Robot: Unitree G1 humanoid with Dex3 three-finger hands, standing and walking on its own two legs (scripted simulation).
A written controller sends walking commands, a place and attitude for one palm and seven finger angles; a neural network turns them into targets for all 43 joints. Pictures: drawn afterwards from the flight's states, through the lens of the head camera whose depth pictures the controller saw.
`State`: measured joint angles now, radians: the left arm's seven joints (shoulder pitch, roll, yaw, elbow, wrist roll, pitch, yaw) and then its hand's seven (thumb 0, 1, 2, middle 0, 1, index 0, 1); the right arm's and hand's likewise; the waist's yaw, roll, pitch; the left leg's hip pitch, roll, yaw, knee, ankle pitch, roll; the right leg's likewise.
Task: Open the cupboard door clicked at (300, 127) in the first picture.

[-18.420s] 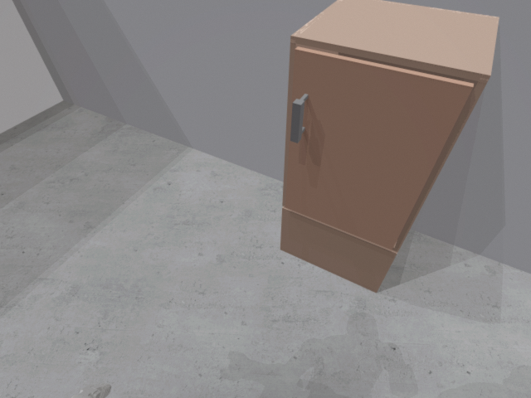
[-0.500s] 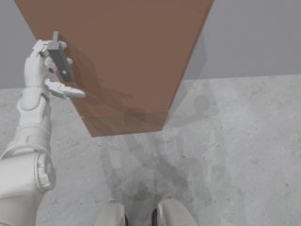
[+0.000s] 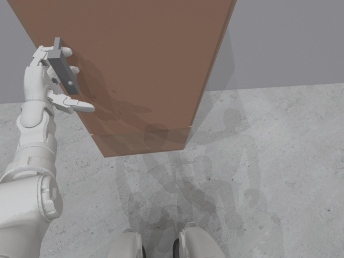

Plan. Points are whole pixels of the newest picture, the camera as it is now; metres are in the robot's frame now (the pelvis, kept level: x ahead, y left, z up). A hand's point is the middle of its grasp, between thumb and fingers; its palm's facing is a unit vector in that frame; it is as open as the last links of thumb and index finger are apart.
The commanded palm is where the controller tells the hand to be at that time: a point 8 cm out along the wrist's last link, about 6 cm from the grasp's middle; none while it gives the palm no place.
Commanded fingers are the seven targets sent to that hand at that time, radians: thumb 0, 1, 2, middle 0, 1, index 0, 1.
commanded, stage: close the thumb around the handle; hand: left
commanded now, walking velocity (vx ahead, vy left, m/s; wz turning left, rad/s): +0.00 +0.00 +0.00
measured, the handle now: (66, 67) +0.55 +0.21 +0.06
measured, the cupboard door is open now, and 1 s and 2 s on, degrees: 0 1 43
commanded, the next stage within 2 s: pull the door open along its arc in 0.72 s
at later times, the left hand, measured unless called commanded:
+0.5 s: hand (72, 83) +0.50 +0.19 +0.06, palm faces +0.05 -1.00 -0.03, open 7.9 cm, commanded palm +0.47 +0.23 +0.06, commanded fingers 0.00 0.90 0.90 -0.40 -1.35 -0.40 -1.35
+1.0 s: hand (75, 86) +0.49 +0.18 +0.06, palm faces +0.06 -1.00 -0.02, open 5.9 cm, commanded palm +0.45 +0.23 +0.06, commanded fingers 0.00 0.90 0.90 -0.40 -1.35 -0.40 -1.35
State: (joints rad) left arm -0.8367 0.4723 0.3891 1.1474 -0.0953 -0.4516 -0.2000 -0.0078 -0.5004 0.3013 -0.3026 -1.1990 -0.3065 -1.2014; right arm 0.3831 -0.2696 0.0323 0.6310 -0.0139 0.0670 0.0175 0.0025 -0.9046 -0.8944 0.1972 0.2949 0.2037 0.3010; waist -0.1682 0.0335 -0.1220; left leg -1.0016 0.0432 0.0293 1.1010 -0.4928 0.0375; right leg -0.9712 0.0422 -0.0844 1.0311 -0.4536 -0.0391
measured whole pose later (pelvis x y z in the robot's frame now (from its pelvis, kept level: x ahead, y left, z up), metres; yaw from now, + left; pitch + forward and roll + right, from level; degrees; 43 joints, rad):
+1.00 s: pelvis +0.00 +0.00 +0.00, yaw -1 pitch +22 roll -3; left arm -0.79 0.43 0.38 1.10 -0.10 -0.44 -0.15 0.01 0.71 0.82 -0.36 -1.35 -0.35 -1.35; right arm 0.39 -0.26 0.03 0.62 -0.02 0.07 0.03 0.00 -0.90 -0.89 0.20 0.29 0.20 0.30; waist -0.16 0.04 -0.13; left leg -0.99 0.04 0.04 1.10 -0.49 0.04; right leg -0.97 0.04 -0.07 1.03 -0.45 -0.03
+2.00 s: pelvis +0.01 -0.04 +0.02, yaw +4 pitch +12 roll +1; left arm 0.24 -0.07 -0.27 0.12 0.10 -0.30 0.53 0.01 0.66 0.71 -0.31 -1.31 -0.35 -1.34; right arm 0.23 -0.18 0.00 0.55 -0.07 -0.03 0.04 0.01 -0.90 -0.90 0.20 0.29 0.20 0.30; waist -0.03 0.03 -0.16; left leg -0.70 0.02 -0.01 0.97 -0.47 -0.03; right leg -0.69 0.02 -0.11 0.98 -0.49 -0.10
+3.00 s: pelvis +0.00 -0.03 +0.01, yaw +4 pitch +12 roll +0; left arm 0.13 -0.07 -0.27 0.15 0.10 -0.27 0.49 -0.01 -0.50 0.30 -0.40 -0.58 -0.38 -0.62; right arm 0.20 -0.18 0.02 0.55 -0.06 -0.05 0.03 0.01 -0.90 -0.89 0.20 0.29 0.20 0.30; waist -0.01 0.03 -0.15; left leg -0.78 0.00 -0.01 1.04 -0.48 0.00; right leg -0.76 0.00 -0.11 1.04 -0.50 -0.07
